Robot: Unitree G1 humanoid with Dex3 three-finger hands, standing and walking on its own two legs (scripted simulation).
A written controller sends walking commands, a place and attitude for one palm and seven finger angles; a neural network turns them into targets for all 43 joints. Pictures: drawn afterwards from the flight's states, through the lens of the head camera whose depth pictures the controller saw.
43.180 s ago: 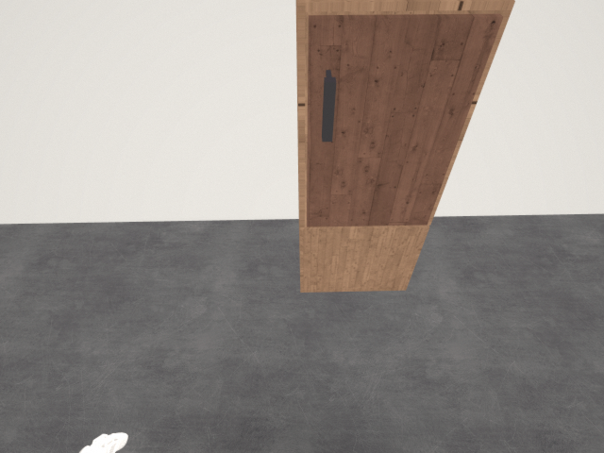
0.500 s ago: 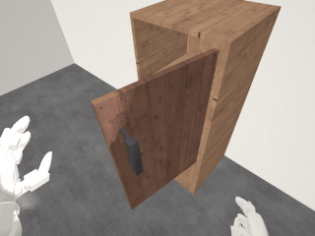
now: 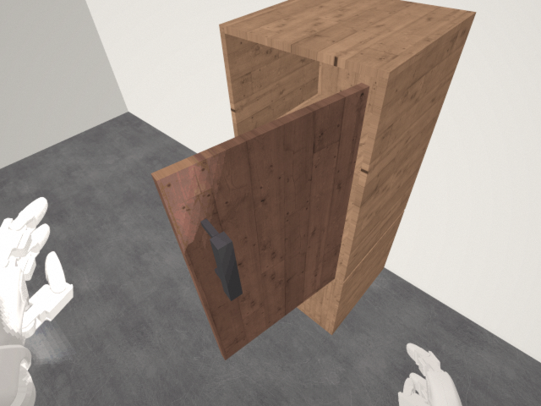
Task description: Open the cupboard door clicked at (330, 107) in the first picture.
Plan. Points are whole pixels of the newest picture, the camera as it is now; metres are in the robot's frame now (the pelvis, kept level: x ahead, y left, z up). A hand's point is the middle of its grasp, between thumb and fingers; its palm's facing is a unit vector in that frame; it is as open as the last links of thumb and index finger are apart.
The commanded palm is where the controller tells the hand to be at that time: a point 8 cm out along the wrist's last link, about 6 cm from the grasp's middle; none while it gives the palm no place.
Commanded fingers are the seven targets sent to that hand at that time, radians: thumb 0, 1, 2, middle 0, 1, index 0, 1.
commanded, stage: step back with the hand held close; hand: left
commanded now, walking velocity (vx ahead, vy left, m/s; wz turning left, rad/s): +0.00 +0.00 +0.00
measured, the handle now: (220, 259) +0.31 +0.13 +0.06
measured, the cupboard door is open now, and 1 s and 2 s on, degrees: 79 79 79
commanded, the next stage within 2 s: stop stepping back and stand still in 1.06 s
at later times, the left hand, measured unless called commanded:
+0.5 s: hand (16, 339) +0.13 +0.29 +0.15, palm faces +0.37 -0.78 -0.51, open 7.4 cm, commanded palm +0.07 +0.33 +0.17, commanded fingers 0.00 0.90 0.90 -0.20 -0.30 -0.20 -0.30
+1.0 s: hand out of the picture +0.03 +0.31 +0.17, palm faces +0.49 -0.74 -0.46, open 7.4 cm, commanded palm -0.05 +0.34 +0.17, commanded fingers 0.00 0.90 0.90 -0.20 -0.30 -0.20 -0.30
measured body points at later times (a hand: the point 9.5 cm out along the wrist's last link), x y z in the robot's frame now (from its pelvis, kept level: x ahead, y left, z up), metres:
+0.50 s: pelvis -0.07 +0.03 -0.01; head -0.05 +0.03 +0.44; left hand +0.11 +0.32 +0.18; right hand +0.11 -0.22 -0.08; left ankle -0.02 +0.13 -0.74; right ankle -0.03 -0.11 -0.74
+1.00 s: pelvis -0.17 +0.03 -0.02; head -0.15 +0.06 +0.43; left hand +0.00 +0.34 +0.20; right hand -0.01 -0.19 -0.10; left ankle -0.02 +0.13 -0.74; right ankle -0.21 -0.11 -0.68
